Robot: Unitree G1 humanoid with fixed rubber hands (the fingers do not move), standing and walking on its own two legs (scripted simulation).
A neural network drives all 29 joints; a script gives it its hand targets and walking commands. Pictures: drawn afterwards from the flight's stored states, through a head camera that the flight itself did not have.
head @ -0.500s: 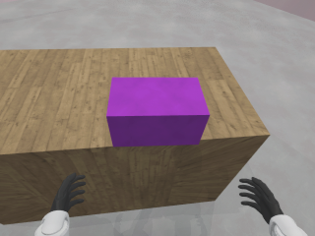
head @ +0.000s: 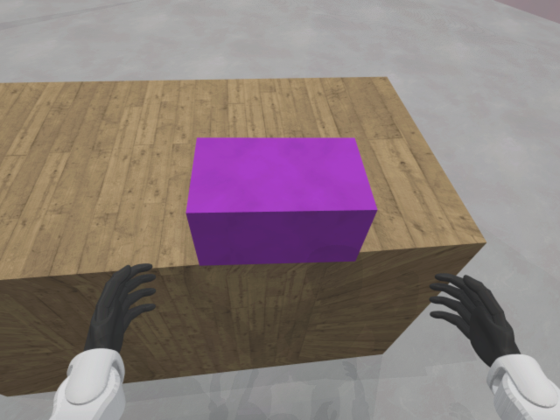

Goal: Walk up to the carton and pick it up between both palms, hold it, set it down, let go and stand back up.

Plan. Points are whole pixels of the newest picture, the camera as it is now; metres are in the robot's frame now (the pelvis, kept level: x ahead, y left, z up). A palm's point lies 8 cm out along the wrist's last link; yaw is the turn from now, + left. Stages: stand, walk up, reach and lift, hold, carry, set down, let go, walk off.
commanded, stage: reach and lift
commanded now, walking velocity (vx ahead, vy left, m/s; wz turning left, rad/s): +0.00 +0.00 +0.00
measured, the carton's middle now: (278, 201) +0.46 +0.00 +0.01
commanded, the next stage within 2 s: none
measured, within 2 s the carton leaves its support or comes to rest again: neither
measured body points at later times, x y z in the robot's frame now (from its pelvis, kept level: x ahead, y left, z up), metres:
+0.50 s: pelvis +0.01 +0.00 +0.00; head +0.03 +0.02 +0.45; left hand +0.28 +0.23 +0.08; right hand +0.29 -0.25 +0.09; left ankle +0.02 +0.13 -0.74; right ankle +0.02 -0.11 -0.74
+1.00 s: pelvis +0.02 +0.00 +0.00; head +0.04 +0.01 +0.45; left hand +0.34 +0.24 +0.11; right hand +0.36 -0.26 +0.12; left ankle +0.02 +0.13 -0.74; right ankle +0.02 -0.11 -0.74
